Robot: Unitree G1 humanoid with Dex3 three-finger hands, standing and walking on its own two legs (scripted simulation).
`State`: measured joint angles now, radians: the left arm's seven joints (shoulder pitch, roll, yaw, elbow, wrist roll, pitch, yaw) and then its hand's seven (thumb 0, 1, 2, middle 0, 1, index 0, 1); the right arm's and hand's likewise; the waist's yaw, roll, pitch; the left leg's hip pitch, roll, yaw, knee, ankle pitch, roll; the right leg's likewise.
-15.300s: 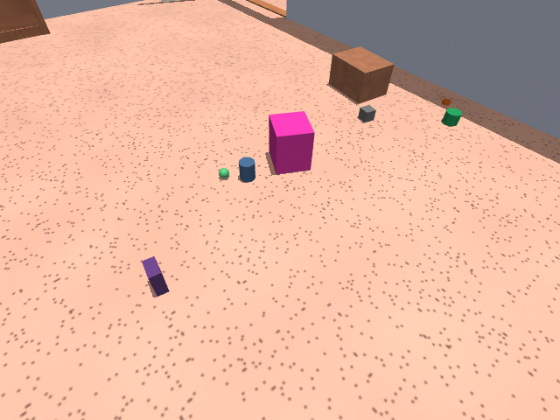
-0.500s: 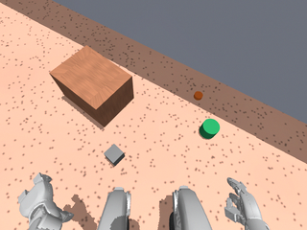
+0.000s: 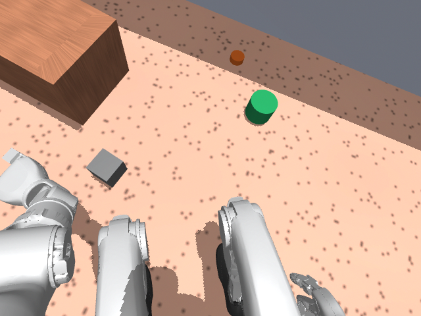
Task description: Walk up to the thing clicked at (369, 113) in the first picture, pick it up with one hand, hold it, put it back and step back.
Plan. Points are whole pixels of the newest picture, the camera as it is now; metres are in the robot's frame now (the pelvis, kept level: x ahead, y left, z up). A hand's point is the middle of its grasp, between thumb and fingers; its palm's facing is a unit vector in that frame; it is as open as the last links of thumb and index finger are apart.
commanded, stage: rise first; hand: left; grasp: from above
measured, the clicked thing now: (107, 168) +0.52 +0.21 -0.37
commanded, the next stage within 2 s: approach in 1.14 s
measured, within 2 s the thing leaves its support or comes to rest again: neither
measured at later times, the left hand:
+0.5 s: hand (69, 171) +0.46 +0.26 -0.22, palm faces -0.23 -0.38 -0.90, open 13.9 cm
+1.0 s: hand (73, 171) +0.47 +0.27 -0.25, palm faces -0.23 -0.37 -0.90, open 14.1 cm
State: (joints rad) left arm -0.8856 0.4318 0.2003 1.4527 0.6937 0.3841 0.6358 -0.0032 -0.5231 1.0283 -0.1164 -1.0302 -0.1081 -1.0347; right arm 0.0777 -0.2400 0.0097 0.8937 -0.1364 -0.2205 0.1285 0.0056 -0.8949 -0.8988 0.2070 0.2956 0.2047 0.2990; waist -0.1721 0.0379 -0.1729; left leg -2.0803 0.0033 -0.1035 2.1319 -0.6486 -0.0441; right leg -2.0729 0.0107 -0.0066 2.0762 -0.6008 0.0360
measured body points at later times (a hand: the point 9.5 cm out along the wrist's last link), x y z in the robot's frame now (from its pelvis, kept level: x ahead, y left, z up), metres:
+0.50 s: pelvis +0.01 +0.01 -0.05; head +0.25 +0.03 +0.33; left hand +0.47 +0.28 -0.16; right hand +0.01 -0.26 -0.17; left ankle +0.09 +0.14 -0.38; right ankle +0.11 -0.13 -0.38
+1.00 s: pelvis +0.01 +0.00 -0.08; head +0.27 +0.03 +0.29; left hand +0.48 +0.28 -0.20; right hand +0.01 -0.26 -0.19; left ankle +0.09 +0.14 -0.38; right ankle +0.11 -0.13 -0.38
